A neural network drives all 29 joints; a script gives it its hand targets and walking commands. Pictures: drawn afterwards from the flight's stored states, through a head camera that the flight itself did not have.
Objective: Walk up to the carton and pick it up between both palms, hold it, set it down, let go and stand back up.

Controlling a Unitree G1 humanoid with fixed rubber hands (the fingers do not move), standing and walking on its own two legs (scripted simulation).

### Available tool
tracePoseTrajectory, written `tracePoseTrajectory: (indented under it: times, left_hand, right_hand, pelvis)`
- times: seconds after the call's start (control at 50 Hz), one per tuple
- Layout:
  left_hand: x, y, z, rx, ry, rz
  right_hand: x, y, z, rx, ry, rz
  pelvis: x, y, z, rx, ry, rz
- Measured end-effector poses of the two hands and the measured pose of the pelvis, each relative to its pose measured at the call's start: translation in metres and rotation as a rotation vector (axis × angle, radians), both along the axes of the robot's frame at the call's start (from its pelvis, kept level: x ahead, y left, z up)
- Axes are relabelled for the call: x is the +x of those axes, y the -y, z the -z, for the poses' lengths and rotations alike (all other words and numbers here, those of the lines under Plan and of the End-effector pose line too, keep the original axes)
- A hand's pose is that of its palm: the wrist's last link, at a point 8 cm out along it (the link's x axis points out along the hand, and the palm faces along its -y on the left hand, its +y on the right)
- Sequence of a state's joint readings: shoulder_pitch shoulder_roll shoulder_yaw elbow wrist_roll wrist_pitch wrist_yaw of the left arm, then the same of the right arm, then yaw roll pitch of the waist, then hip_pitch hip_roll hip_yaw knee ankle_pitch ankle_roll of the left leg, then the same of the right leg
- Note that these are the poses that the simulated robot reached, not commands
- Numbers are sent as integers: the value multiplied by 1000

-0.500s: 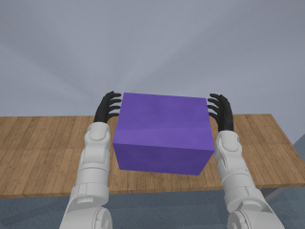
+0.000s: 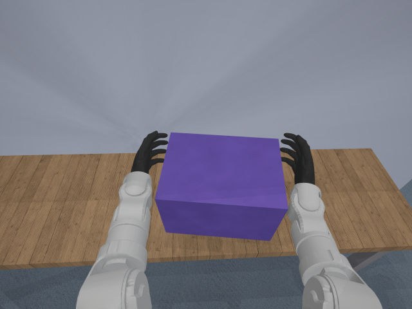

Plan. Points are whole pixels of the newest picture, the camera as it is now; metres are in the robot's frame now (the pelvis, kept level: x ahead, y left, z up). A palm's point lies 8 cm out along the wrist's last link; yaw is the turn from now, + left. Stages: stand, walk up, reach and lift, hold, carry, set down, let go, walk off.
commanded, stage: set down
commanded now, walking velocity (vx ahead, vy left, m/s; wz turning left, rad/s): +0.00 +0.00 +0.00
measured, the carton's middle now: (220, 186) +0.36 -0.04 +0.01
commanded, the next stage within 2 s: none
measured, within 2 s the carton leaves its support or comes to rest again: rests again in 1.68 s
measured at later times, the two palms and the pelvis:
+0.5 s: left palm (148, 175) +0.39 +0.12 +0.02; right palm (297, 180) +0.34 -0.20 +0.04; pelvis +0.00 +0.00 +0.00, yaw +0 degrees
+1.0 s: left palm (151, 183) +0.39 +0.12 -0.01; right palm (295, 188) +0.34 -0.20 +0.01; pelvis +0.00 -0.01 -0.01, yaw +0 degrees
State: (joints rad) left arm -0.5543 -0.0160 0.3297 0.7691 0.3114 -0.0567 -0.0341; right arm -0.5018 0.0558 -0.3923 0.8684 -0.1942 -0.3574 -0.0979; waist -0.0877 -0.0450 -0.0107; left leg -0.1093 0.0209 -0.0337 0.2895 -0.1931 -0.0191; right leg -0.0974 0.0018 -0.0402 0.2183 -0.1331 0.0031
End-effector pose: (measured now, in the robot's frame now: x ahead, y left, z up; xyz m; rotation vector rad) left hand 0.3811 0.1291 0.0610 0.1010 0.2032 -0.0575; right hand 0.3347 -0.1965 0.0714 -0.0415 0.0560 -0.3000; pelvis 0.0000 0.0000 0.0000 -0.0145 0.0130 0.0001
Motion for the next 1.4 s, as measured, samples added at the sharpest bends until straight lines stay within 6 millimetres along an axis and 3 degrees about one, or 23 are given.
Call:
tracePoseTrajectory:
  times: [0.6, 1.4]
  left_hand:
    - [13, 6, 47, 19, -64, 18]
    - [6, 10, 85, -8, -82, 9]
  right_hand:
    - [9, 5, 39, 8, -69, 12]
    - [4, 9, 73, 21, -89, 7]
  pelvis:
    - [3, 2, 3, -7, -155, 6]
    - [-7, 6, 11, -7, -298, 8]
